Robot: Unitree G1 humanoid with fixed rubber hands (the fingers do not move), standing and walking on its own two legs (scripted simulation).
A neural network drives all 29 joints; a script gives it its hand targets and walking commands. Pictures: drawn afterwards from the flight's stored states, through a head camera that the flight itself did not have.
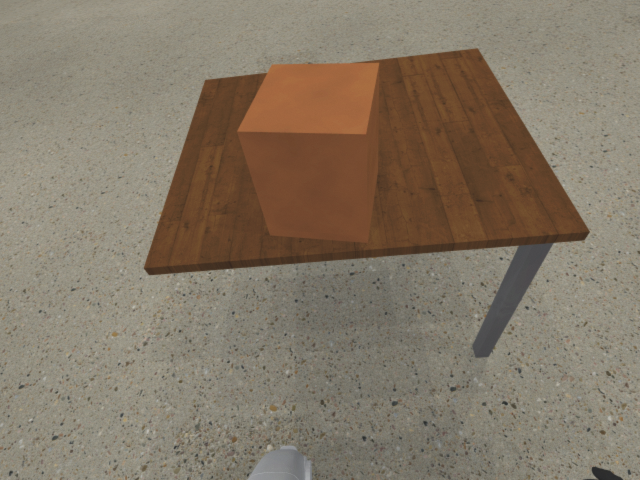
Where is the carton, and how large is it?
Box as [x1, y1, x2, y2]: [237, 63, 378, 242]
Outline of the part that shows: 272,64 237,130 269,233 271,235 367,242 377,174 378,63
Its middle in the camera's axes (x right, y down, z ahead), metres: +0.00 -0.17 +0.74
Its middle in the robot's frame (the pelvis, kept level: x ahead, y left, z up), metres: +0.66 +0.04 +0.00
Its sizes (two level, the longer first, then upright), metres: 0.210 0.200 0.250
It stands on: a table, 0.64 m high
